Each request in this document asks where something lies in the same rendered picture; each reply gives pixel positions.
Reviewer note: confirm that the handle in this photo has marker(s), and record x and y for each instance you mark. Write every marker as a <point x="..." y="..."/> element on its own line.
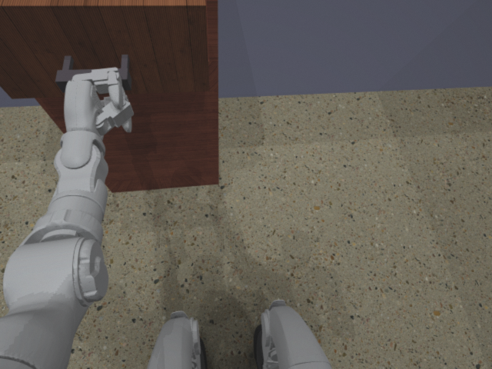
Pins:
<point x="66" y="74"/>

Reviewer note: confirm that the robot left hand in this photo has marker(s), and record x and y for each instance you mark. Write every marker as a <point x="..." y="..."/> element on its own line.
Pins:
<point x="82" y="106"/>

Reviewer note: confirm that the left robot thigh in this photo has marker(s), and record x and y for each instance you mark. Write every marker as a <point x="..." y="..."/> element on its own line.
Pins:
<point x="177" y="343"/>

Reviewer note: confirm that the robot left forearm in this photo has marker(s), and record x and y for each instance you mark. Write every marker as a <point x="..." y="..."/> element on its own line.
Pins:
<point x="77" y="207"/>

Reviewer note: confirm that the robot left upper arm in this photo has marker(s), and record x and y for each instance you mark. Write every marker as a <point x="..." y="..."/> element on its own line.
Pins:
<point x="49" y="287"/>

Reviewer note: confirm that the right robot thigh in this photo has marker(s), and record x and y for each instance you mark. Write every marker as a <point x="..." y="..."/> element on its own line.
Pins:
<point x="296" y="346"/>

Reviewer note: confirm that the drawer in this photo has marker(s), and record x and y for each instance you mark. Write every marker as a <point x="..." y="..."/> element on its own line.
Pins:
<point x="165" y="40"/>

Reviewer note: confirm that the cabinet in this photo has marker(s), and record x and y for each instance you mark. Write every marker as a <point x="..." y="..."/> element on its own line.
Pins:
<point x="174" y="136"/>

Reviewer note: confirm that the robot thigh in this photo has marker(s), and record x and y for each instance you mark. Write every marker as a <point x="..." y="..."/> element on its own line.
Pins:
<point x="177" y="343"/>
<point x="296" y="346"/>

